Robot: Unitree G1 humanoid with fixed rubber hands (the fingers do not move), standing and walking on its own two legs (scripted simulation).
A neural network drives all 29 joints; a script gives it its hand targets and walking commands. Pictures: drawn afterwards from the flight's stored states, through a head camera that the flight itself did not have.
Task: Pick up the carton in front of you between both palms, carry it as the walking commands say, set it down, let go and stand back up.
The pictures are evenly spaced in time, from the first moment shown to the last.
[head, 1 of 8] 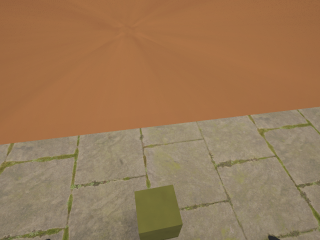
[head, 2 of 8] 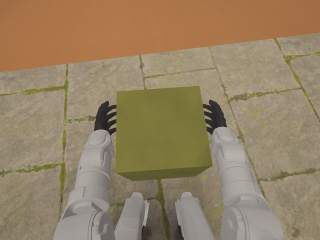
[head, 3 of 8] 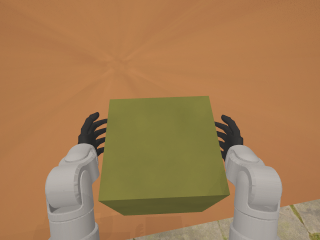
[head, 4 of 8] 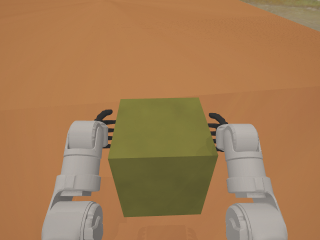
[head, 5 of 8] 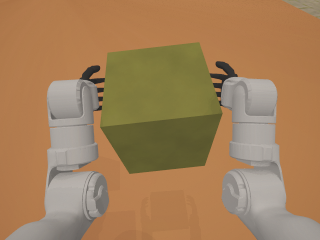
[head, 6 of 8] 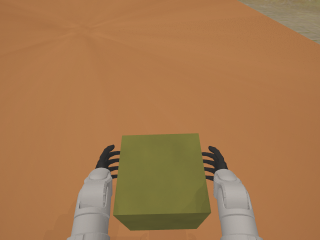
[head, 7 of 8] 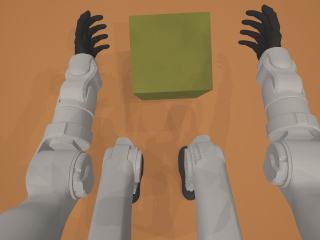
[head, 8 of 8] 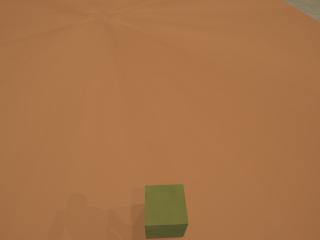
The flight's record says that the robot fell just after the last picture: no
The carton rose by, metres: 1.18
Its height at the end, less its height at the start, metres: +0.43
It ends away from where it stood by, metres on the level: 5.55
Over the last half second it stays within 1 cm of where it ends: yes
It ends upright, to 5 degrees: yes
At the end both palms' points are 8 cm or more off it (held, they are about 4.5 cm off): yes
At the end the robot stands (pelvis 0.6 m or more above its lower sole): yes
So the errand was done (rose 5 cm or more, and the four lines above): yes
